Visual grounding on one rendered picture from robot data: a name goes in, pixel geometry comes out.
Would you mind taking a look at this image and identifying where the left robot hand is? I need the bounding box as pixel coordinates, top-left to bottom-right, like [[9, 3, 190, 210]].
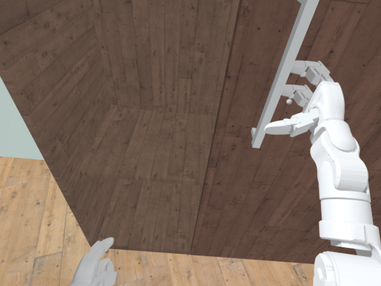
[[72, 237, 117, 286]]

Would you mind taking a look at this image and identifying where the right robot hand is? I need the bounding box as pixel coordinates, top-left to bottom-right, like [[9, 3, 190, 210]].
[[264, 60, 345, 137]]

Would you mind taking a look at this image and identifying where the robot right upper arm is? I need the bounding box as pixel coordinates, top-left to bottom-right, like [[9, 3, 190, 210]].
[[313, 251, 381, 286]]

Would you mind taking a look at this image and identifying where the robot right forearm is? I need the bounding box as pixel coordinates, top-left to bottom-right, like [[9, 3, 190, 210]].
[[310, 120, 381, 265]]

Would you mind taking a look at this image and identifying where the handle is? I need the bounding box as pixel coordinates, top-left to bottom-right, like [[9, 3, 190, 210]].
[[251, 0, 319, 148]]

